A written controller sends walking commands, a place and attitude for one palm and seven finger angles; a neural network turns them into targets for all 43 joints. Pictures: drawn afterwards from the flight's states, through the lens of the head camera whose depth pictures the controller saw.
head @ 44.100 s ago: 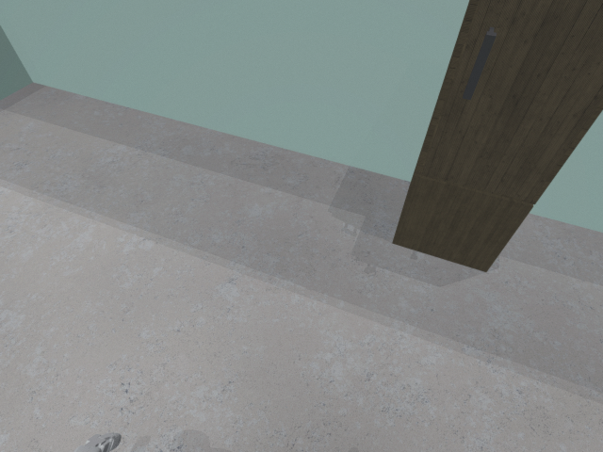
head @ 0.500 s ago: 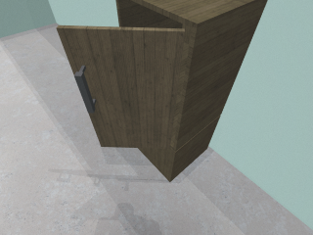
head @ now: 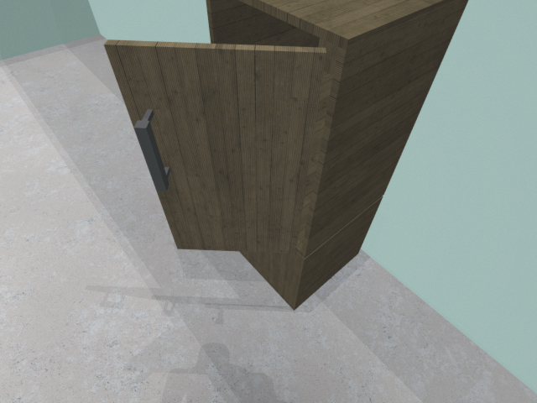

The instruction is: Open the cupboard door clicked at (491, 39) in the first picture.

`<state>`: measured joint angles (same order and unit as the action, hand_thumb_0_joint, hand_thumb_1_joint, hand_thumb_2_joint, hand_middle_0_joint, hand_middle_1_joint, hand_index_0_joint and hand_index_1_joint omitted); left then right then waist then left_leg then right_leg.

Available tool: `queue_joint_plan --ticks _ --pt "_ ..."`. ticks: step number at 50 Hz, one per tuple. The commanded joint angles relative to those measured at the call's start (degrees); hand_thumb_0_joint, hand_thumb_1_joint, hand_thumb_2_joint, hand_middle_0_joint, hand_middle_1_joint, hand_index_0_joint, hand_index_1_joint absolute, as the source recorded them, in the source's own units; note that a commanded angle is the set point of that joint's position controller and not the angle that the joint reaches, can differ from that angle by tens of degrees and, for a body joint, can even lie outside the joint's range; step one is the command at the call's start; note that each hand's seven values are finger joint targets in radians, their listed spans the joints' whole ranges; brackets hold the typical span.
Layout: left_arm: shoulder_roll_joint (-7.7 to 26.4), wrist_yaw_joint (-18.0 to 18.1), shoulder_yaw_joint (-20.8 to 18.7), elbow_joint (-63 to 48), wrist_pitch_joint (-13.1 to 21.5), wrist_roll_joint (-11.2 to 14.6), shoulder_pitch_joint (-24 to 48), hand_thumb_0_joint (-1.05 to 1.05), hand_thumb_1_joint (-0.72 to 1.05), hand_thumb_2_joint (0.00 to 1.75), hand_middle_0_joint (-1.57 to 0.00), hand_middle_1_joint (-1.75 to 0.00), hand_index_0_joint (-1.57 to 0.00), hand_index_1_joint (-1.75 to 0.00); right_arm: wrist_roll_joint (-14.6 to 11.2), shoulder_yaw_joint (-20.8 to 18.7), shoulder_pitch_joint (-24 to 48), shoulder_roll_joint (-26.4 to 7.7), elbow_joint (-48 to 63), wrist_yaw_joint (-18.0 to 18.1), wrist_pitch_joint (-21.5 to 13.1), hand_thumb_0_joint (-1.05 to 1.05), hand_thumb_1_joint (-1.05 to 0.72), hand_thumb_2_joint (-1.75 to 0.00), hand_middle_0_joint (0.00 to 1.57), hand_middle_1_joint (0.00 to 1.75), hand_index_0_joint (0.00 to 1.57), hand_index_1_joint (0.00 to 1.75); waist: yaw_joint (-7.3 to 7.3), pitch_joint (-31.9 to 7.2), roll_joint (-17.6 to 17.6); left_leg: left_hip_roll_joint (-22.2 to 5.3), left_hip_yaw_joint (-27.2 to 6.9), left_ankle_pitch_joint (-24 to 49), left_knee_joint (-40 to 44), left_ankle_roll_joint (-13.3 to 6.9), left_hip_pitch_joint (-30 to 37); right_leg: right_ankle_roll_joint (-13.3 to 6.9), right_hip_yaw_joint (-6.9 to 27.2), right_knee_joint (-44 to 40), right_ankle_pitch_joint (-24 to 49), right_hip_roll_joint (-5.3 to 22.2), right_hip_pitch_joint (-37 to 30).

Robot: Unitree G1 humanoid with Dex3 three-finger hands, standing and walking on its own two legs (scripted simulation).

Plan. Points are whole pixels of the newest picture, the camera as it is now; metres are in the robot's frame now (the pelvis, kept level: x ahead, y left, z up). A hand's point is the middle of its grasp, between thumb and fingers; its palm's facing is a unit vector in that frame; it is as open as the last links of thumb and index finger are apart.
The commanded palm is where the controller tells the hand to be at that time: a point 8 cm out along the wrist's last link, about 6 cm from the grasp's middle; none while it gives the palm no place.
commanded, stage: look again from close up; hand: left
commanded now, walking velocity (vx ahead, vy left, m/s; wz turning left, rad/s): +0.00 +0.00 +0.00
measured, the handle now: (156, 152) +0.53 +0.26 +0.05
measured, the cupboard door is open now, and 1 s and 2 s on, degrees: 47 47 47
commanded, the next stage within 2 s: raise the hand with hooked fingers in 0.04 s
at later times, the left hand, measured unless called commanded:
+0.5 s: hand (158, 370) +0.17 +0.17 -0.02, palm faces -0.03 -1.00 +0.00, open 8.2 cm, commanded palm +0.12 +0.25 -0.04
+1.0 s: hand (108, 355) +0.18 +0.23 +0.00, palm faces +0.05 -1.00 -0.06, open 11.2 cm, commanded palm +0.14 +0.29 +0.01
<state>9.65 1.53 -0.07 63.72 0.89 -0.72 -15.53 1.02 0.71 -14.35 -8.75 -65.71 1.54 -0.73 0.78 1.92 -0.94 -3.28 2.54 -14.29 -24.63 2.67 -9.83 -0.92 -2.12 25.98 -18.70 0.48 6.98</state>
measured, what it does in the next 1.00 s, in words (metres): lowers itself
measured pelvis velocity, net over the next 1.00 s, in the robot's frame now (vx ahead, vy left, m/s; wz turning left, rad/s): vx -0.06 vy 0.01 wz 0.02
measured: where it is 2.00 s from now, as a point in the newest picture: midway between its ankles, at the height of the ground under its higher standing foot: outside the picture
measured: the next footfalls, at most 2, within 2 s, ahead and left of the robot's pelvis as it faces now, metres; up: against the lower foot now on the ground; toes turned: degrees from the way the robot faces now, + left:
none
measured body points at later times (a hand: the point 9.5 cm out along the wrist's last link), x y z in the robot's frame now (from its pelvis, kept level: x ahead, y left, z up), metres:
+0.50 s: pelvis -0.05 +0.00 -0.07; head -0.01 +0.00 +0.38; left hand +0.16 +0.22 -0.02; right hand +0.18 -0.25 -0.11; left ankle -0.01 +0.15 -0.74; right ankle -0.05 -0.10 -0.74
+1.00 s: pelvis -0.06 +0.01 -0.06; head -0.02 +0.01 +0.39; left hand +0.17 +0.29 +0.01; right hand +0.08 -0.22 -0.15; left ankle -0.02 +0.15 -0.74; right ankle -0.05 -0.10 -0.74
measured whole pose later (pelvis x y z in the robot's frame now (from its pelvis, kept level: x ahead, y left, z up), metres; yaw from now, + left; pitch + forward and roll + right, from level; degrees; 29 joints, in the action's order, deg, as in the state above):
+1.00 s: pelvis -0.06 +0.01 -0.06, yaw +1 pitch +9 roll -1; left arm 15.7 -17.1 -14.9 4.4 17.0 17.6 -15.3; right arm -1.4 1.4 -17.5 -12.8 -34.7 4.3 -13.6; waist -0.9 -5.0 2.2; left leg -3.7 -0.3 -22.5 -55.3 1.3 -42.2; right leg -0.2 -3.8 54.7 -26.7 1.1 37.3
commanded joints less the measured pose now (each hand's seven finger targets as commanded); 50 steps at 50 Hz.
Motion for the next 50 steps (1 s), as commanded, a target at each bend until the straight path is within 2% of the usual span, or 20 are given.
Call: queue_joint_plan --ticks 1,6,7,8,9,10,11,12,13,14,17,20,23,25,29,30,33,36,41,50 --pt "6.29 0.52 -0.95 -1.30 0.65 -0.06 -4.21 0.00 0.90 0.90 -0.20 -0.30 -0.20 -0.30 -0.30 -1.14 -2.37 -5.80 1.58 0.54 -0.82 0.00 -0.90 -0.90 0.20 0.30 0.20 0.30 -0.04 0.74 0.52 -3.11 -2.00 13.10 2.19 -3.32 1.26 -0.87 3.61 -4.93 17.54 5.71 3.00" --pt "6.08 0.55 -0.99 -1.25 0.73 -0.11 -4.37 0.00 0.90 0.90 -0.20 -0.30 -0.20 -0.30 -0.31 -1.24 -2.63 -5.69 1.58 0.56 -0.82 0.00 -0.90 -0.90 0.20 0.30 0.20 0.30 -0.25 0.39 0.15 -3.03 -2.01 13.43 2.01 -3.26 1.36 -0.88 3.84 -4.86 18.57 5.64 2.73" --pt "6.37 2.94 -1.01 0.51 1.90 -0.61 -8.65 0.00 0.90 0.90 -0.20 -0.30 -0.20 -0.30 -0.93 -1.67 2.71 -7.12 5.85 -0.06 -1.08 0.00 -0.90 -0.90 0.20 0.30 0.20 0.30 1.08 3.60 1.32 -2.72 0.44 12.97 -11.64 -1.56 -4.64 1.45 9.09 -5.87 42.92 9.80 4.89" --pt "18.44 1.95 -5.34 -90.28 14.73 11.88 34.04 0.00 0.88 0.89 -0.20 -0.32 -0.20 -0.32 -3.59 -2.39 0.20 -15.99 24.75 2.55 -9.98 0.00 -0.90 -0.90 0.20 0.30 0.20 0.30 -5.60 -24.67 11.67 3.20 0.04 20.55 -1.96 -4.67 11.82 -0.67 3.31 0.88 39.01 4.46 -1.81" --pt "14.70 4.80 -6.79 -73.69 12.00 6.47 8.20 0.00 0.85 0.88 -0.20 -0.33 -0.20 -0.33 -2.29 -2.19 3.22 -10.93 21.89 4.37 -14.77 0.00 -0.90 -0.90 0.20 0.30 0.20 0.30 0.37 -25.64 19.14 1.05 -0.10 29.36 -0.88 -5.06 15.41 -1.60 1.12 5.02 24.43 1.10 0.61" --pt "3.42 6.19 -0.47 -65.03 4.22 7.68 -6.02 0.00 0.83 0.87 -0.21 -0.34 -0.21 -0.34 -4.43 -2.92 3.13 -8.49 22.95 3.76 -16.28 0.00 -0.90 -0.90 0.20 0.30 0.20 0.30 -1.11 -15.43 15.15 0.06 -1.33 28.83 -2.32 -4.29 7.67 -0.41 -2.40 4.66 14.47 0.81 7.00" --pt "-4.06 4.49 3.66 -64.27 3.84 9.83 -5.12 0.00 0.81 0.86 -0.21 -0.36 -0.21 -0.36 -4.51 -2.79 2.13 -9.53 21.72 3.62 -16.66 0.00 -0.90 -0.90 0.20 0.30 0.20 0.30 -2.50 -7.53 6.79 0.67 -1.30 22.54 -3.74 -4.06 2.85 0.36 -3.82 3.34 15.77 0.66 9.54" --pt "0.84 3.66 -0.17 -66.75 6.72 10.28 -0.33 0.00 0.78 0.85 -0.21 -0.37 -0.21 -0.37 -4.00 -3.73 3.61 -11.64 24.81 3.68 -17.41 0.00 -0.90 -0.90 0.20 0.30 0.20 0.30 -3.92 -3.00 0.04 1.88 -2.17 14.71 -5.76 -4.57 -1.73 1.08 -3.82 3.08 14.67 0.29 13.94" --pt "2.97 2.34 -2.84 -65.35 10.20 10.28 -0.67 0.00 0.76 0.84 -0.21 -0.39 -0.21 -0.39 -2.79 -4.54 2.91 -13.01 25.55 3.64 -17.77 0.00 -0.90 -0.90 0.20 0.30 0.20 0.30 -5.12 -4.61 -5.66 2.45 -2.14 9.98 -8.33 -4.60 -4.52 1.49 -4.28 4.12 10.97 0.00 18.21" --pt "0.70 0.50 -2.59 -61.18 13.88 10.40 -1.93 0.00 0.74 0.83 -0.21 -0.40 -0.21 -0.40 -1.82 -4.69 2.81 -12.71 26.93 3.49 -18.10 0.00 -0.90 -0.90 0.20 0.30 0.20 0.30 -5.21 -3.19 -10.48 2.91 -2.61 6.50 -11.39 -4.31 -9.36 1.75 -4.65 6.61 7.28 -0.33 23.15" --pt "-2.81 -8.48 -4.53 -50.92 26.05 11.97 -15.13 0.00 0.67 0.80 -0.22 -0.45 -0.22 -0.45 -0.80 -5.86 5.94 -11.50 31.47 0.97 -18.83 0.00 -0.90 -0.90 0.20 0.30 0.20 0.30 1.17 -7.79 -12.84 3.77 -1.95 2.85 -19.71 -2.45 -21.77 0.78 -3.63 16.99 5.02 -0.40 28.34" --pt "4.89 -19.98 -12.31 -49.39 35.70 14.64 -15.68 0.00 0.60 0.77 -0.22 -0.50 -0.22 -0.50 -1.57 -7.05 7.13 -12.33 36.15 -1.17 -18.16 0.00 -0.90 -0.90 0.20 0.30 0.20 0.30 3.75 -13.55 -6.36 4.49 -0.99 2.45 -27.44 -1.89 -29.78 -0.68 0.42 24.90 8.06 0.88 28.02" --pt "8.32 -21.81 -15.41 -61.00 30.64 16.98 -12.38 0.00 0.53 0.74 -0.23 -0.54 -0.23 -0.54 -2.52 -6.77 9.63 -12.21 43.82 -0.78 -15.68 0.00 -0.90 -0.90 0.20 0.30 0.20 0.30 4.68 -20.77 -0.11 5.26 1.40 0.70 -28.55 -2.91 -29.47 -0.21 1.51 25.20 4.44 0.90 25.86" --pt "8.51 -19.68 -15.15 -67.96 27.00 17.93 -7.23 0.00 0.48 0.72 -0.23 -0.57 -0.23 -0.57 -2.76 -6.16 9.24 -11.61 45.90 0.13 -14.07 0.00 -0.90 -0.90 0.20 0.30 0.20 0.30 2.90 -19.68 -0.62 4.74 0.41 -2.27 -29.10 -3.39 -30.38 0.32 2.39 24.13 -0.62 0.21 28.51" --pt "9.28 -14.18 -13.12 -81.69 28.67 15.40 3.87 0.00 0.39 0.68 -0.24 -0.63 -0.24 -0.63 -2.14 -5.01 5.09 -10.69 45.23 1.85 -13.41 0.00 -0.90 -0.90 0.20 0.30 0.20 0.30 -1.51 -18.46 4.69 2.83 -2.12 -3.17 -30.39 -4.25 -27.23 0.17 1.94 23.73 -2.38 -0.69 33.50" --pt "10.05 -14.28 -11.53 -83.90 29.51 15.10 8.94 0.00 0.36 0.67 -0.24 -0.64 -0.24 -0.64 -1.86 -4.36 4.71 -11.17 44.82 2.38 -13.63 0.00 -0.90 -0.90 0.20 0.30 0.20 0.30 -3.51 -17.20 3.62 2.40 -2.95 -4.15 -31.45 -4.58 -28.02 0.21 1.94 24.14 -3.38 -1.11 35.43" --pt "9.20 -16.50 -9.53 -80.21 30.05 15.26 8.76 0.00 0.29 0.64 -0.24 -0.69 -0.24 -0.69 -2.15 -3.45 3.77 -11.49 42.42 3.40 -15.28 0.00 -0.90 -0.90 0.20 0.30 0.20 0.30 -4.50 -17.21 6.23 2.16 -3.82 -6.00 -31.47 -4.40 -27.49 0.05 1.43 23.41 -5.93 -1.37 37.03" --pt "11.78 -19.87 -11.65 -74.28 25.36 16.71 7.78 0.00 0.22 0.61 -0.25 -0.74 -0.25 -0.74 -2.69 -2.87 3.56 -12.32 41.41 4.16 -16.19 0.00 -0.90 -0.90 0.20 0.30 0.20 0.30 -3.69 -18.21 4.94 2.35 -4.15 -6.72 -30.10 -4.37 -27.81 0.26 1.57 21.57 -7.20 -1.35 34.41" --pt "14.71 -20.87 -18.85 -70.32 17.23 19.56 2.79 0.00 0.11 0.56 -0.26 -0.81 -0.26 -0.81 -3.16 -2.65 4.92 -11.78 42.09 4.29 -15.89 0.00 -0.90 -0.90 0.20 0.30 0.20 0.30 0.43 -20.54 2.56 2.94 -3.60 -3.09 -25.76 -4.03 -26.36 0.67 1.59 18.50 -4.95 -0.63 26.59" --pt "15.03 -18.77 -19.39 -69.36 21.30 19.61 5.82 0.00 -0.10 0.47 -0.27 -0.94 -0.27 -0.94 -2.78 -2.82 3.13 -12.81 40.78 3.56 -17.10 0.00 -0.90 -0.90 0.20 0.30 0.20 0.30 -0.46 -15.04 1.30 2.92 -3.65 -3.34 -21.55 -3.98 -23.11 0.55 -0.43 17.13 -4.16 -1.29 27.27"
